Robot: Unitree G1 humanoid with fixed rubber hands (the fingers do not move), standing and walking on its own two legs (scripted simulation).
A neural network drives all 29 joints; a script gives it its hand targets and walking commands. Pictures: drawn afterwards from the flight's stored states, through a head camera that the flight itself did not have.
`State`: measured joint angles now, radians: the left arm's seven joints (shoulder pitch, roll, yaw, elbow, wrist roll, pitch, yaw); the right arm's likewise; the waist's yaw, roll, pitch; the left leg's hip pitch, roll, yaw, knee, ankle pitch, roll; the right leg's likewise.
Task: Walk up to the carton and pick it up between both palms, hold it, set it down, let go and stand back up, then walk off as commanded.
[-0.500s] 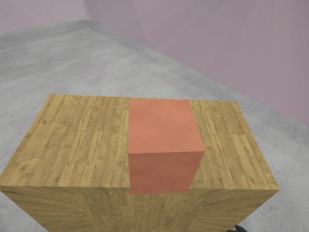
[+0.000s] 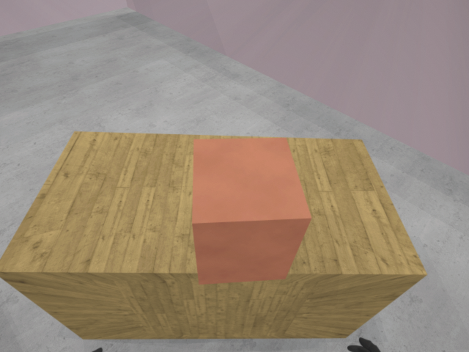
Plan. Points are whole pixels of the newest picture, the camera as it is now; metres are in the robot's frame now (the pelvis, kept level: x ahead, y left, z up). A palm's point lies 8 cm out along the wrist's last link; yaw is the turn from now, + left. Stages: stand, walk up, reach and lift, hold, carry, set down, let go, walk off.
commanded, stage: walk off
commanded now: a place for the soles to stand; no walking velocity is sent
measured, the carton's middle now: (241, 212) +0.43 +0.01 -0.05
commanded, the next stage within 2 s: none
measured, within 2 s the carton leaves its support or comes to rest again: neither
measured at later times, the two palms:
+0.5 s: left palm out of the picture -0.01 +0.24 -0.11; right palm out of the picture +0.01 -0.33 -0.18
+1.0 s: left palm out of the picture -0.08 +0.35 -0.14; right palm out of the picture -0.05 -0.23 -0.16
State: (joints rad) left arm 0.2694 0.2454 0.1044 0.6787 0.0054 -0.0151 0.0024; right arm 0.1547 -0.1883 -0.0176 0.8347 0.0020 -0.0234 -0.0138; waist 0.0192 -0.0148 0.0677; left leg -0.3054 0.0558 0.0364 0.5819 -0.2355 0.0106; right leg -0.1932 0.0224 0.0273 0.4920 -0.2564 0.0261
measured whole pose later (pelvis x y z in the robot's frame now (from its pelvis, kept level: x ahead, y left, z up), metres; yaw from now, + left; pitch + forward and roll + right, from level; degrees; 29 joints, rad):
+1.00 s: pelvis -0.16 +0.05 -0.05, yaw +3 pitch -7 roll -3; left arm 0.20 0.31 0.10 0.68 0.00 0.06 0.04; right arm 0.13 -0.34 -0.02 0.83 0.00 0.04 -0.02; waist 0.01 0.07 0.29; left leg -0.35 -0.09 -0.01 0.97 -0.49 0.11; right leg -0.42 0.06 0.10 1.09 -0.54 0.00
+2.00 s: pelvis -0.34 +0.08 -0.04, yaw -2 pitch -5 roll +1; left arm 0.25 0.42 0.10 0.70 0.06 0.11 0.02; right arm 0.17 -0.32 -0.02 0.83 0.00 -0.03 -0.09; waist 0.02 -0.19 0.20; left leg -0.42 -0.05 -0.12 0.86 -0.35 -0.03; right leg -0.45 0.12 0.20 1.21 -0.50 0.03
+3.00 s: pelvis -0.39 +0.00 -0.05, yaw +3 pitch -2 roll +1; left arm 0.23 0.40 0.10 0.71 0.00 -0.05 0.01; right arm 0.25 -0.36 -0.02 0.83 0.00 -0.05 -0.02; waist 0.02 -0.01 0.10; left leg -0.40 -0.08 -0.16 1.05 -0.54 -0.02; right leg -0.41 -0.01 0.04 0.98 -0.53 0.00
